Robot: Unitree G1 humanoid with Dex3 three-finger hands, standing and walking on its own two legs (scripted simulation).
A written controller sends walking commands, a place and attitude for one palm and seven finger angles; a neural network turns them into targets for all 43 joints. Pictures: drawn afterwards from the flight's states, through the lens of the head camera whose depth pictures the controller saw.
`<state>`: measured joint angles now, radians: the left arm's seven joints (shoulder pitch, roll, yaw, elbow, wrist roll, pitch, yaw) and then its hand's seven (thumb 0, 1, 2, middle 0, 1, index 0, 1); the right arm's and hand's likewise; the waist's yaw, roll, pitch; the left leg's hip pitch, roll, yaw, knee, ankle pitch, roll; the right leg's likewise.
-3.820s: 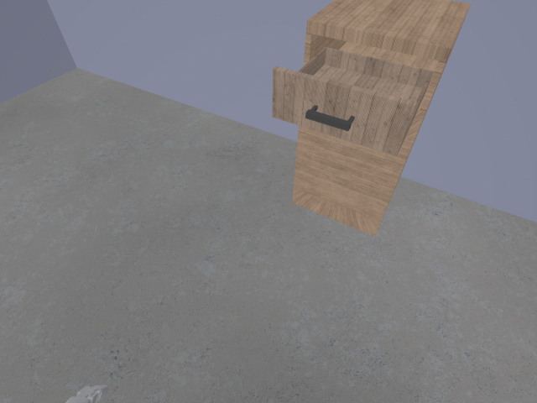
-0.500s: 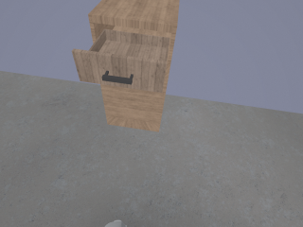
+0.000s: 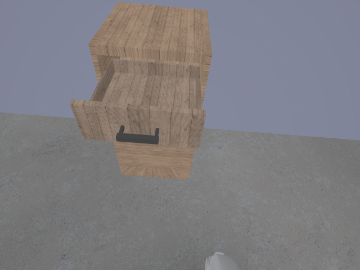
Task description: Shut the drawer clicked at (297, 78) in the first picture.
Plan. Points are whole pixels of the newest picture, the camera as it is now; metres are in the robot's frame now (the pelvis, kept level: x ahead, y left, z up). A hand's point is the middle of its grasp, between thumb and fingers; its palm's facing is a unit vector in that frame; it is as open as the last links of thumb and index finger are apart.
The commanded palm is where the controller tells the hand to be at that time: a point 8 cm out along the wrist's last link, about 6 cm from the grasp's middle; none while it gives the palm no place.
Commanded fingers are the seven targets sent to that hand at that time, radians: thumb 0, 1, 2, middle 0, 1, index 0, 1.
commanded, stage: take the last steps up to it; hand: left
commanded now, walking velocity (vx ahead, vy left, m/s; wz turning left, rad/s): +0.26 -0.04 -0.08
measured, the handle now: (138, 134) +0.49 +0.14 -0.02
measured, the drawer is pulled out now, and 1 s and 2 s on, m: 0.27 0.27 0.27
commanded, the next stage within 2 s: come to a stop and stand still in 0.20 s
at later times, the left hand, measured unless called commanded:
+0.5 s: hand (123, 240) +0.23 +0.16 -0.17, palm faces +0.03 -0.96 -0.26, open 7.2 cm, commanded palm none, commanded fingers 0.00 0.90 0.90 -0.20 -0.30 -0.20 -0.30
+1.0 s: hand (96, 261) +0.18 +0.22 -0.19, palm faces +0.01 -0.98 -0.21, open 7.4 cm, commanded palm none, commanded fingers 0.00 0.90 0.90 -0.20 -0.30 -0.20 -0.30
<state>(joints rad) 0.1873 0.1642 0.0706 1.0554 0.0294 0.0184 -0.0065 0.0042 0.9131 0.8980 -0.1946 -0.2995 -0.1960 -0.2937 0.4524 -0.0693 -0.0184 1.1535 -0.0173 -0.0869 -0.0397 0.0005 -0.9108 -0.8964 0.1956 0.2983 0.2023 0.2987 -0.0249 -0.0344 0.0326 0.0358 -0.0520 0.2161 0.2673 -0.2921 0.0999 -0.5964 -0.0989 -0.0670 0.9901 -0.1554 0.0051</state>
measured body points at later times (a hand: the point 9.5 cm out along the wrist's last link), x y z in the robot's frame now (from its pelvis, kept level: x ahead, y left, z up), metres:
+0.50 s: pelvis +0.18 -0.03 -0.01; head +0.21 -0.05 +0.44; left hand +0.23 +0.21 -0.15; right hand +0.20 -0.26 -0.17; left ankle +0.20 +0.11 -0.69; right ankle +0.19 -0.12 -0.74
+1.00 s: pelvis +0.15 +0.02 +0.00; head +0.18 +0.05 +0.45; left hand +0.18 +0.27 -0.17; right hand +0.21 -0.22 -0.13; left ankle +0.23 +0.11 -0.74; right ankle +0.06 -0.15 -0.64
